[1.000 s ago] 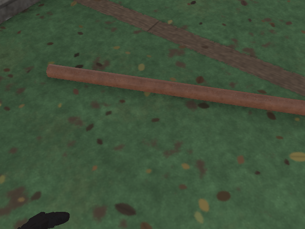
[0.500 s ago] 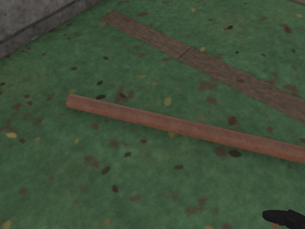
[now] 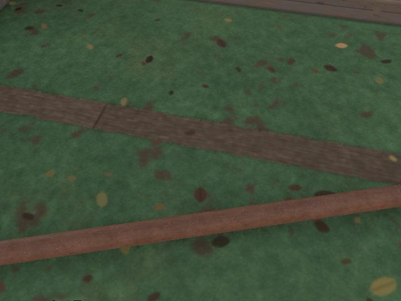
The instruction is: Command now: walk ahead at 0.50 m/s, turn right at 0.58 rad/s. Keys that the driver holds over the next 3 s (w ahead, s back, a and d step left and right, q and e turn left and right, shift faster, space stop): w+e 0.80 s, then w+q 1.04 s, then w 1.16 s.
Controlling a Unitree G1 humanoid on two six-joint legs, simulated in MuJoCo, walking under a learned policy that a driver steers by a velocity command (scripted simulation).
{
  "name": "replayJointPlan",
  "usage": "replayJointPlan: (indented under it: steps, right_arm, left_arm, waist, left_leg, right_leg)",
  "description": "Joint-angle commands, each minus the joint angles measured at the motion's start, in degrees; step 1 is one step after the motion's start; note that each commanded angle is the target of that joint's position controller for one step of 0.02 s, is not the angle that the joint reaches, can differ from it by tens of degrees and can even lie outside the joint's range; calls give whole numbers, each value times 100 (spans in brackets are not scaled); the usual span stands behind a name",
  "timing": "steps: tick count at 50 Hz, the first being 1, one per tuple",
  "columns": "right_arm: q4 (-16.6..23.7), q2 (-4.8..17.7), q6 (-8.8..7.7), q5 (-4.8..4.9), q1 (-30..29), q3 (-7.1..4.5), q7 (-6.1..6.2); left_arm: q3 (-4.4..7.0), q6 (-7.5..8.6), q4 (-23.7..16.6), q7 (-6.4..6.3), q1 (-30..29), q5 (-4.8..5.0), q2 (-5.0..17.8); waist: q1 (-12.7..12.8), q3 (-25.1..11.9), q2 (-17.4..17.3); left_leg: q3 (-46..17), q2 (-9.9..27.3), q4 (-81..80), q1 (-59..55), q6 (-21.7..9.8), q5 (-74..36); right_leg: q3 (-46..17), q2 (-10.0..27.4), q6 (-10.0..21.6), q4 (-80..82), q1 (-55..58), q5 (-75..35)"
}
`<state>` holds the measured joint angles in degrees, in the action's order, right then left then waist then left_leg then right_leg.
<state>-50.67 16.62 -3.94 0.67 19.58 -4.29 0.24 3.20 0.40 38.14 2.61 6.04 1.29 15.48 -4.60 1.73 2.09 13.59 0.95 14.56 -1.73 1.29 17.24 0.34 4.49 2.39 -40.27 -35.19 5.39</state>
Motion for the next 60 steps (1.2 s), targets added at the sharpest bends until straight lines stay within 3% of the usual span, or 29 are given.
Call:
replayJointPlan:
  steps: [1,4,5,6,7,8,9,11,17,21,25,27,28,29,30,31,33,34,36,42,46,50,52,53,54,55,56,57,60]
  right_arm:
    - [344,1157,42,84,-300,-299,78]
    - [403,1182,144,119,-374,-289,104]
    - [548,834,106,-97,-314,-144,96]
    - [939,184,-86,-207,-92,81,28]
    - [992,743,-284,56,-825,-22,-38]
    - [1124,879,-391,191,-1115,-57,-73]
    - [1038,813,-432,80,-1073,-42,-36]
    - [955,841,-356,-99,-922,-102,-26]
    - [1252,415,-170,-160,-1720,17,-46]
    - [1436,328,-207,-47,-2341,84,-134]
    - [1543,597,-280,-26,-2432,-5,-227]
    - [1410,717,-337,-55,-1816,-98,-202]
    - [1270,898,-373,-113,-1136,-194,-170]
    - [1166,1250,-359,-206,-56,-281,-113]
    - [993,1503,-294,-233,179,-333,-168]
    - [1143,933,-263,-69,-92,-214,-167]
    - [1199,531,-149,-101,-609,-81,-95]
    - [1144,436,-125,-139,-746,-52,-78]
    - [1070,348,-155,-165,-793,-29,-48]
    - [755,607,-187,-160,-358,-115,-61]
    - [586,711,-36,11,-56,-82,-54]
    - [372,971,136,89,441,-117,-15]
    - [130,856,240,82,976,-27,-38]
    - [114,1103,245,141,809,-62,-5]
    - [305,1108,144,90,353,-45,-8]
    - [550,162,-33,-160,456,201,-77]
    - [442,393,-168,113,506,143,-47]
    - [531,635,-161,291,24,21,-21]
    - [764,427,75,150,-508,-12,1]
  left_arm:
    - [131,111,-598,10,-493,3,449]
    - [491,61,-151,-31,1216,16,991]
    - [687,-6,41,-157,2109,45,1548]
    - [676,79,-113,-151,1805,60,2025]
    - [519,186,-188,-106,1884,28,1462]
    - [432,270,-148,-99,1658,-15,1213]
    - [378,302,-187,-107,1299,-6,1055]
    - [280,300,-348,-155,722,-94,803]
    - [343,318,-194,-348,995,-37,1038]
    - [361,258,-4,-376,1382,-7,1065]
    - [353,168,108,-427,1541,32,996]
    - [350,124,94,-439,1382,4,973]
    - [271,130,32,-417,1279,-18,761]
    - [140,139,-110,-410,1331,-136,444]
    - [67,204,-219,-401,2262,76,170]
    - [173,199,-15,-416,2145,136,835]
    - [246,154,-159,-403,1165,41,996]
    - [263,157,-217,-380,987,-16,910]
    - [240,108,-206,-312,1131,53,658]
    - [100,71,-466,-275,563,-25,259]
    - [-64,174,-575,-145,-157,-123,-22]
    - [-9,290,-843,-20,-856,-14,194]
    - [137,415,-811,-4,-787,-2,446]
    - [258,430,-532,-27,161,-39,598]
    - [418,400,-214,-95,1387,-72,991]
    - [521,288,-52,-241,2028,-198,1617]
    - [447,216,-23,-289,2379,-313,1271]
    - [351,190,133,-301,2273,-311,917]
    - [138,294,234,-282,1067,-130,262]
  waist:
    - [176,177,-636]
    - [1112,-789,-527]
    - [1399,-1243,404]
    - [751,-1793,1506]
    - [1205,-1785,619]
    - [1102,-1098,437]
    - [833,-790,-9]
    - [432,-485,77]
    - [546,-169,91]
    - [825,-121,277]
    - [775,-49,329]
    - [421,-252,527]
    - [78,-755,441]
    - [-281,-1764,-252]
    - [261,-2311,-2298]
    - [134,-1716,-1466]
    - [103,-500,-523]
    - [211,-171,-535]
    - [379,-98,-867]
    - [292,10,-501]
    - [116,157,-563]
    - [-4,432,-593]
    - [88,-115,-536]
    - [651,-766,-818]
    - [1290,-1456,-1000]
    - [1193,-2276,661]
    - [1531,-2858,673]
    - [1499,-1965,446]
    - [807,-212,648]
  left_leg:
    - [-518,1760,-123,-326,-838,-3056]
    - [60,1258,2472,445,-485,-5075]
    - [71,951,4429,2135,-164,-2621]
    - [-861,-213,6064,4344,97,1745]
    - [-1752,-29,6465,5007,-15,1538]
    - [-1711,208,6207,5272,-162,934]
    - [-1751,452,5736,4882,-187,475]
    - [-1794,672,5067,4099,-83,-9]
    - [-1568,288,3041,3702,298,-1510]
    - [-1578,-39,1958,3133,275,-2285]
    - [-1806,-71,1437,3176,10,-1623]
    - [-1625,-204,1159,2255,-206,-1334]
    - [-1717,16,1115,1102,-417,-1452]
    - [-2819,1082,1338,-731,-758,-1310]
    - [-5768,2324,550,-2107,-1639,-14]
    - [-5901,2321,323,-1742,-1502,1299]
    - [-4193,1848,120,-209,-1166,624]
    - [-3669,1613,-18,349,-1131,125]
    - [-2900,1354,-303,830,-1088,-351]
    - [-1796,1381,-512,717,-1324,-1981]
    - [-1416,1158,-483,829,-1264,-2211]
    - [-1836,1469,-298,-11,-1177,-2285]
    - [-1810,1195,875,-344,-981,-4560]
    - [-1672,1081,1892,167,-836,-5352]
    - [-1652,862,3108,1515,-572,-4323]
    - [-1291,49,5173,4039,-103,1025]
    - [-2103,-43,6349,4551,29,1853]
    - [-2011,241,6708,5026,52,1598]
    - [-1697,661,6205,4773,-19,596]
  right_leg:
    - [210,-56,207,355,-71,424]
    - [693,-880,675,895,2706,391]
    - [-899,80,1098,1050,4443,418]
    - [-4232,1311,2134,1962,5702,1709]
    - [-4429,1410,2015,2477,5667,1834]
    - [-3625,1268,1789,2470,5110,1220]
    - [-2971,1012,1581,2417,4319,566]
    - [-2240,645,1411,2603,3185,-376]
    - [-1420,128,1233,2737,2235,-1084]
    - [-1601,139,1020,2549,2190,-423]
    - [-2308,429,901,1923,2944,-233]
    - [-2372,294,746,1380,2923,-968]
    - [-2115,-55,557,486,2634,-1285]
    - [-1575,-516,297,-1341,1678,-151]
    - [-1271,-1174,-31,-2966,-234,2959]
    - [-1372,-650,-131,-3670,-862,2706]
    - [-939,-257,-233,-3642,-845,1792]
    - [-906,-103,-251,-3382,-725,1538]
    - [-762,104,-256,-3175,-355,1283]
    - [-723,120,-405,-2186,-890,421]
    - [74,1,-357,-643,-190,-322]
    - [183,-262,-215,568,-215,462]
    - [569,-734,-50,1411,1148,626]
    - [519,-763,65,1757,2770,-187]
    - [-203,-22,325,1560,4722,-807]
    - [-2194,1969,953,868,7094,-3244]
    - [-2973,2539,1606,1249,6710,-3145]
    - [-2199,2140,1433,1462,6118,-2693]
    - [-941,1351,872,2503,3699,-769]
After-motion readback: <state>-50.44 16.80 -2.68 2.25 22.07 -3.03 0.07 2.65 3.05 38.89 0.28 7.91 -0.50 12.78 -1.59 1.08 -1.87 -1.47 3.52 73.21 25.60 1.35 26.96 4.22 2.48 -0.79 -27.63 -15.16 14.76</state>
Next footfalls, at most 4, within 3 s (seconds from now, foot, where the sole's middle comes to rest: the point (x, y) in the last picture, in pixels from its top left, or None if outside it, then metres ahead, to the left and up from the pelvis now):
0.08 right None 0.20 -0.12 -0.77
0.56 left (197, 281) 0.53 0.00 -0.77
0.98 right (302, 254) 0.59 -0.36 -0.77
1.22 left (224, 232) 0.64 -0.09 -0.64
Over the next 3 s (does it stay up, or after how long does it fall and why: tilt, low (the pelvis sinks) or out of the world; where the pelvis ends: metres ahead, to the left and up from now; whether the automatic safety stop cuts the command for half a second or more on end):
stays up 1.53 -0.26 0.01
